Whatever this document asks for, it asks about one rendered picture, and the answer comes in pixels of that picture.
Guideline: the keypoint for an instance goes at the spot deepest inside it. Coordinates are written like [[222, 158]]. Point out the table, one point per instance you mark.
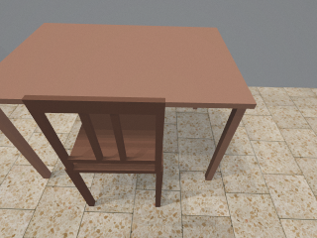
[[191, 67]]

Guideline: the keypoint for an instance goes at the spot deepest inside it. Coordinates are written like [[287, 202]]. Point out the chair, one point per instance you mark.
[[118, 135]]

